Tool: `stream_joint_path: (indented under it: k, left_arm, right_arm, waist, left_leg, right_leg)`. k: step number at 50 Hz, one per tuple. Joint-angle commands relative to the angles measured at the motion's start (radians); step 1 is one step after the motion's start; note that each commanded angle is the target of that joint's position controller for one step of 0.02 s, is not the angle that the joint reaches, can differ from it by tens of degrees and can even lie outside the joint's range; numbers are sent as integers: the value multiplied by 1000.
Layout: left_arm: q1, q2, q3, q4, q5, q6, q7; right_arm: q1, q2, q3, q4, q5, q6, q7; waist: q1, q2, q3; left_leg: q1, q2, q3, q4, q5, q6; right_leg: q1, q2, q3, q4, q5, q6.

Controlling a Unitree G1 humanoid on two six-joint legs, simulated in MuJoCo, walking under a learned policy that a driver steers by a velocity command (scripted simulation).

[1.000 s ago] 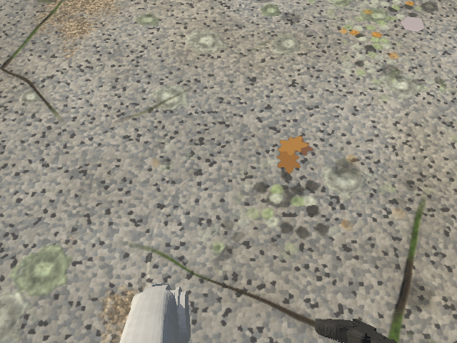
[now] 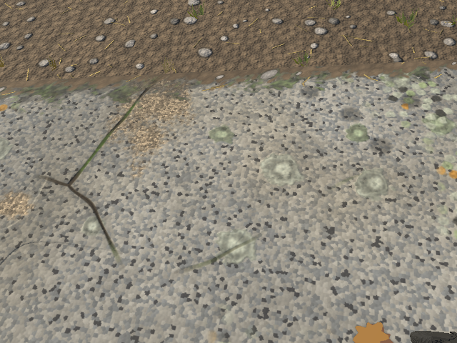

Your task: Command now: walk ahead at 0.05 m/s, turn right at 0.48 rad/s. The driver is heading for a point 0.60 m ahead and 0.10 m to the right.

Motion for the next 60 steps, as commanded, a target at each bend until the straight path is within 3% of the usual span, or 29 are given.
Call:
stream_joint_path:
  k: [1, 5, 8, 9, 10, 11, 12, 14, 18, 23, 28, 30, 31, 32, 33, 34, 35, 37, 38, 41, 45, 48, 49, 50, 51, 53, 55, 57, 60]
  left_arm:
    - [-36, 147, 47, -101, 0, 1, 15]
    - [-22, 150, 57, -118, 1, 19, 9]
    - [-41, 127, 54, -133, -25, 28, 6]
    - [9, 81, 42, -132, -17, 30, 2]
    - [11, 93, 48, -162, -23, 19, 0]
    - [-8, 178, 76, -152, 6, 6, -6]
    - [0, 206, 88, -126, -3, 8, -9]
    - [28, 164, 81, -85, -7, 35, -2]
    - [-71, 103, 57, -131, -24, 39, -3]
    - [-134, 66, 32, -174, -10, 29, -23]
    - [-102, 73, 36, -172, -10, 34, -40]
    - [-23, 71, 40, -141, -6, 29, -43]
    - [-1, 109, 49, -142, -2, 26, -36]
    - [7, 218, 67, -168, 14, 24, -19]
    - [4, 189, 56, -167, 39, 8, -25]
    - [4, 153, 44, -160, 48, -7, -30]
    - [-43, 137, 39, -150, 40, -16, -29]
    - [-132, 119, 29, -159, 14, -20, -25]
    - [-150, 97, 19, -159, 18, -22, -22]
    - [-156, 61, 9, -147, 26, -24, -20]
    - [-106, 83, 14, -114, 26, -16, -21]
    - [-104, 42, -3, -84, 7, -20, -22]
    - [-69, 22, -10, -69, 17, -30, -24]
    - [-32, 27, -7, -71, 32, -42, -32]
    - [-54, 19, -7, -69, 36, -43, -30]
    - [-117, 41, 2, -66, 26, -34, -18]
    - [-74, 37, 8, -55, 15, -25, -12]
    - [-69, 16, 9, -54, 3, -46, -18]
    - [-41, 11, 18, -45, -14, -80, -33]
  right_arm:
    - [16, -76, -25, -62, 8, -20, 4]
    - [7, -92, -36, -57, 21, -49, 30]
    - [74, -121, -57, -25, 24, -61, 46]
    - [67, -166, -67, -38, 6, -54, 43]
    - [58, -224, -79, -43, -32, -40, 41]
    - [60, -185, -80, -48, -40, -42, 43]
    - [26, -136, -66, -63, -30, -42, 39]
    - [-19, -97, -50, -74, -1, -35, 36]
    - [27, -103, -42, -69, -12, -10, 21]
    - [59, -170, -66, -57, -9, 6, 21]
    - [64, -190, -73, -35, 21, 2, 39]
    - [61, -169, -65, -17, 40, 1, 37]
    - [119, -130, -52, 10, 31, -6, 40]
    - [129, -41, -16, -28, -31, -16, 53]
    - [29, -95, -34, -48, -19, -18, 42]
    - [-9, -152, -52, -41, 5, -10, 35]
    - [1, -139, -54, -27, 12, 0, 33]
    - [56, -130, -59, 11, 0, 23, 25]
    - [81, -119, -58, 24, -1, 24, 26]
    - [101, -75, -41, 37, 5, 21, 29]
    - [74, -69, -27, 24, 7, 15, 37]
    - [138, -62, -19, 51, -6, 2, 49]
    - [160, -100, -22, 52, -21, -3, 48]
    - [152, -169, -38, 50, -14, -3, 45]
    - [121, -125, -34, 64, 3, -5, 51]
    - [112, -69, -18, 65, -6, -15, 52]
    - [141, -105, -30, 74, 4, -19, 45]
    - [197, -131, -38, 82, 12, -24, 39]
    - [166, -157, -46, 79, 34, -35, 40]
  waist:
    - [-28, -160, -128]
    - [-10, -183, -138]
    - [-51, -160, -136]
    - [-19, -7, -164]
    - [5, 275, -111]
    - [-26, 232, -102]
    - [-15, 147, -96]
    - [-6, 103, -70]
    - [-60, 147, -40]
    - [-94, 173, -89]
    - [-75, 176, -106]
    - [-27, 149, -112]
    - [-28, 63, -138]
    - [-67, -271, -197]
    - [7, -303, -187]
    - [27, -205, -151]
    - [-2, -184, -119]
    - [-43, -168, -81]
    - [-61, -161, -87]
    - [-61, -152, -96]
    - [-22, -158, -78]
    - [-69, -112, -63]
    - [-59, -60, -81]
    - [-3, 69, -79]
    - [-9, 139, -75]
    - [-43, 90, -53]
    - [-48, 129, 8]
    - [-66, 174, 53]
    - [-39, 194, 94]
  left_leg:
    - [66, -27, 24, -109, 18, 7]
    - [181, -49, 24, -315, -21, 33]
    - [402, 9, 26, -624, 177, 79]
    - [532, 195, -112, -626, 279, 159]
    - [553, 375, -308, -625, 561, 312]
    - [498, 437, -354, -634, 592, 380]
    - [475, 377, -259, -618, 538, 348]
    - [454, 271, -111, -605, 459, 284]
    - [493, 216, 16, -637, 405, 308]
    - [541, 275, 57, -610, 473, 337]
    - [510, 310, 58, -555, 499, 330]
    - [446, 276, 98, -466, 451, 270]
    - [337, 229, 153, -384, 304, 191]
    - [87, 121, 258, -122, -191, 77]
    - [-20, 57, 179, 12, -380, 32]
    - [-1, 74, 130, 101, -345, 27]
    - [-2, 77, 117, 121, -284, 29]
    - [47, 76, 113, 132, -167, 12]
    - [96, 65, 122, 138, -121, 6]
    - [168, 69, 129, -20, -63, 1]
    - [255, 54, 142, -247, -114, 20]
    - [442, 50, 137, -557, 164, 64]
    - [531, 109, 64, -559, 301, 87]
    - [542, 156, 43, -509, 376, 123]
    - [420, 132, 45, -530, 155, 157]
    - [343, 93, 68, -571, -80, 139]
    - [309, 102, 30, -611, -354, 170]
    - [323, 206, -125, -702, -531, 239]
    - [274, 307, -254, -766, -520, 307]
  right_leg:
    - [123, -236, 317, -116, -139, -124]
    - [197, -261, 395, -65, 25, -120]
    - [147, -191, 382, 16, -35, -60]
    - [25, -114, 277, 171, -353, -12]
    - [-203, 44, 55, 372, -579, 54]
    - [-262, -23, 22, 615, -564, 112]
    - [-252, -52, 12, 718, -490, 134]
    - [-264, -67, -15, 850, -384, 165]
    - [-305, -112, -104, 812, -279, 206]
    - [-194, -181, -154, 551, -313, 208]
    - [-23, -157, -200, 294, -305, 140]
    - [147, -124, -217, 21, -108, 78]
    - [306, -169, -130, -53, 64, 46]
    - [504, -456, 200, -5, 473, -58]
    - [383, -569, 283, -36, 472, -243]
    - [320, -510, 221, -61, 341, -239]
    - [287, -445, 153, -65, 232, -187]
    - [200, -377, 71, -73, 188, -131]
    - [160, -354, 39, -75, 211, -126]
    - [154, -321, 0, -72, 151, -122]
    - [163, -351, 69, -66, 44, -158]
    - [90, -316, 69, -47, -42, -98]
    - [46, -279, 48, -23, -103, -43]
    - [19, -209, -20, 0, -181, 1]
    - [93, -158, -90, 5, -198, 46]
    - [137, -144, -110, 58, -241, 55]
    - [52, -104, -150, 126, -437, 42]
    - [-45, -87, -201, 253, -427, 40]
    - [-27, -138, -179, 324, -376, 7]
